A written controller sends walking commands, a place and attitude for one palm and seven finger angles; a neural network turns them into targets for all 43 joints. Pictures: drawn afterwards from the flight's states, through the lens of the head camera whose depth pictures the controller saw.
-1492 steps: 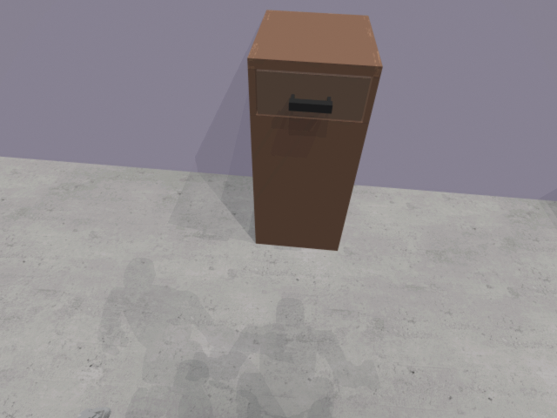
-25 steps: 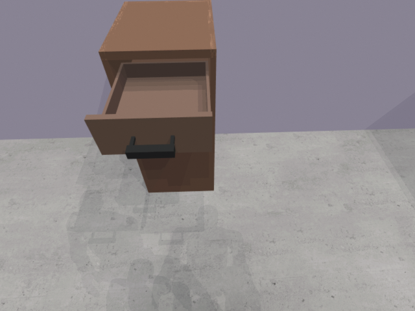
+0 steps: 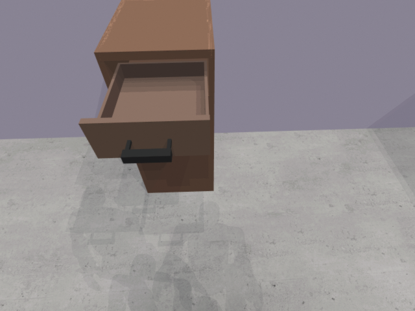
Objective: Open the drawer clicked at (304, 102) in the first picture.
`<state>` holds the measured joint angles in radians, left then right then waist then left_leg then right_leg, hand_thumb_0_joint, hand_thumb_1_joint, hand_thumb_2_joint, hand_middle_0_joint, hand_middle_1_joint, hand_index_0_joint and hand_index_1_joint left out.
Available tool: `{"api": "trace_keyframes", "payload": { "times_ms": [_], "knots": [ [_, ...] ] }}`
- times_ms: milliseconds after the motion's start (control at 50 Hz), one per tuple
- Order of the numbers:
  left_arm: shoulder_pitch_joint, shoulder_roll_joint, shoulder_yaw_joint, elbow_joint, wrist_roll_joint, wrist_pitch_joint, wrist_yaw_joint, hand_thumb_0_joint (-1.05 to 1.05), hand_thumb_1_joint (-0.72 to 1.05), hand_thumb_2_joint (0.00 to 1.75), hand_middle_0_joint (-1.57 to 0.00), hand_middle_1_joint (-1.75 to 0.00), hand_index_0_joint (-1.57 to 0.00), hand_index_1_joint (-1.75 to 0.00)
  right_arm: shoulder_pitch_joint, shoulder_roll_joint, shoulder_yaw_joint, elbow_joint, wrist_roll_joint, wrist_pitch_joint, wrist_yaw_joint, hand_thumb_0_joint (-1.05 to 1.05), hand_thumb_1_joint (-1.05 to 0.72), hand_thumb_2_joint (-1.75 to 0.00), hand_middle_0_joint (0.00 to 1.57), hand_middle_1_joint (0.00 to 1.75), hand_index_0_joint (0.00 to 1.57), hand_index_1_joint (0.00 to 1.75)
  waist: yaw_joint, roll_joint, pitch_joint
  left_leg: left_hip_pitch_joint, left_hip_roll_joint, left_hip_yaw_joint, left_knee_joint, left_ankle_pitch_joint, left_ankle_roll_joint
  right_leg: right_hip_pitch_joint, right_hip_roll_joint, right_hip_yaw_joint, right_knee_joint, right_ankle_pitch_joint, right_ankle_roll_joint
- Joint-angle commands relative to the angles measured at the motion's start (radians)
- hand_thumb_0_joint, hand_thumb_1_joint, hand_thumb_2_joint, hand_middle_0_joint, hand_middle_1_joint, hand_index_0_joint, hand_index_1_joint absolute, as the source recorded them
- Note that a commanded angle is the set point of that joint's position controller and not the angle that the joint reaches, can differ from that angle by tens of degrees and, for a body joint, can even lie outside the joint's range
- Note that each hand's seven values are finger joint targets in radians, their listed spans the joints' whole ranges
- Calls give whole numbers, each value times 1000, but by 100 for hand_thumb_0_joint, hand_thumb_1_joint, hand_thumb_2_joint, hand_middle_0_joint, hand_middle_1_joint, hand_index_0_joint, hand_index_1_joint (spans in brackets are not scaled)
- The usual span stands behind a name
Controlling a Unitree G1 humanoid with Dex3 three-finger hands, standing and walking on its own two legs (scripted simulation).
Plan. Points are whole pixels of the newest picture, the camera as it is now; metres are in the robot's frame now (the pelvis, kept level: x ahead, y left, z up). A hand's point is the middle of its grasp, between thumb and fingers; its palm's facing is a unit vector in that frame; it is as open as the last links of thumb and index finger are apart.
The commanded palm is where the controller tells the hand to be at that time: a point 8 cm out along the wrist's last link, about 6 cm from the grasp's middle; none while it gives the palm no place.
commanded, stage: stand and wait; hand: left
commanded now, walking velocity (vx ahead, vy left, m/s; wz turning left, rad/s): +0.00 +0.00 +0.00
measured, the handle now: (148, 149) +0.50 +0.19 -0.03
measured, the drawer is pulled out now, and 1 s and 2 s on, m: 0.29 0.29 0.29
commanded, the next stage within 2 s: none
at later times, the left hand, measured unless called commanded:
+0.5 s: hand out of the picture +0.05 +0.19 -0.17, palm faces +0.04 -0.97 -0.25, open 7.4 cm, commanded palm none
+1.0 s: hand out of the picture +0.06 +0.20 -0.16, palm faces +0.02 -0.96 -0.27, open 7.4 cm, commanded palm none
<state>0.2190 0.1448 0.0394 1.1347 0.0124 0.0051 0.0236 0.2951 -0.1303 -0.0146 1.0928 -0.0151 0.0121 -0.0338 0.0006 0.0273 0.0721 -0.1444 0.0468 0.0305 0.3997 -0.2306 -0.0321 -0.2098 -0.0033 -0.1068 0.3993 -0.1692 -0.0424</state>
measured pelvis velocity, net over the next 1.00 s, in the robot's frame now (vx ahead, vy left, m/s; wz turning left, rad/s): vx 0.02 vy -0.01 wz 0.00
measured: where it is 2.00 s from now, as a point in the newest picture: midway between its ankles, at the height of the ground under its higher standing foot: outside the picture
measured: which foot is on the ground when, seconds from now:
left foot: down 0.00-1.00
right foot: down 0.00-1.00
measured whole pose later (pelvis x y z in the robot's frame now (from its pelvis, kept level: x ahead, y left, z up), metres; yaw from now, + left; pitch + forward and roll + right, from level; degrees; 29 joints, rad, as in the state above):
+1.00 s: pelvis +0.02 -0.01 +0.00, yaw +0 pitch -1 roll +0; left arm 0.15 0.22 0.04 1.14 0.01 -0.01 0.01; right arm 0.22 -0.22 -0.01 1.10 -0.01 0.01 -0.03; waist 0.00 0.03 0.07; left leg -0.08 0.06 0.03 0.33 -0.22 -0.04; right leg -0.16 0.01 -0.11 0.35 -0.17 -0.05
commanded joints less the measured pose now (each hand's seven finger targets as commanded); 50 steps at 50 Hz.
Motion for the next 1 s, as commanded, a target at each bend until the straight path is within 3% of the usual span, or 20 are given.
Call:
{"api": "trace_keyframes", "payload": {
  "times_ms": [0,200,340,420,560,780,840,860,980],
  "knots": [
    [42,129,24,-27,0,-16,11,0,90,90,-20,-30,-20,-30,87,-93,-15,-11,-3,-11,-9,0,-90,-90,20,30,20,30,-4,-7,-4,-53,53,-42,-75,74,47,52,-110,109,-102,-7,-10],
    [19,154,25,-29,-1,-22,10,0,90,90,-20,-30,-20,-30,53,-123,-18,-14,-2,-14,-10,0,-90,-90,20,30,20,30,-3,-7,-25,-30,61,-43,-82,111,44,84,-112,105,-95,83,-12],
    [4,168,26,-33,1,-22,9,0,90,90,-20,-30,-20,-30,32,-146,-20,-16,-2,-12,-8,0,-90,-90,20,30,20,30,-5,-18,-19,-12,62,-40,-88,96,44,66,-109,112,-112,45,-10],
    [-7,183,27,-33,-1,-26,8,0,90,90,-20,-30,-20,-30,19,-159,-19,-16,-3,-17,-9,0,-90,-90,20,30,20,30,-5,-5,-54,-1,68,-41,-89,137,43,104,-116,108,-95,132,-12],
    [-20,194,25,-34,-1,-27,8,0,90,90,-20,-30,-20,-30,3,-174,-18,-18,-3,-16,-9,0,-90,-90,20,30,20,30,-6,-10,-50,10,72,-40,-93,151,43,104,-116,106,-97,160,-11],
    [-47,222,25,-37,0,-29,5,0,90,90,-20,-30,-20,-30,-22,-201,-17,-18,-3,-17,-5,0,-90,-90,20,30,20,30,-6,-4,-38,8,72,-40,-109,134,40,104,-117,116,-115,132,-10],
    [-49,228,27,-39,1,-29,5,0,90,90,-20,-30,-20,-30,-31,-206,-19,-23,-2,-15,-5,0,-90,-90,20,30,20,30,-4,-29,-27,13,70,-44,-113,115,42,90,-114,119,-128,96,-9],
    [-49,228,26,-38,0,-30,5,0,90,90,-20,-30,-20,-30,-30,-207,-20,-19,-4,-15,-4,0,-90,-90,20,30,20,30,-6,-8,-42,17,71,-39,-108,115,41,98,-118,122,-130,94,-9],
    [-62,244,27,-40,-1,-32,3,0,90,90,-20,-30,-20,-30,-38,-225,-21,-20,-4,-17,-3,0,-90,-90,20,30,20,30,-6,-11,-54,20,73,-43,-110,123,41,111,-119,127,-128,118,-11]
  ]
}}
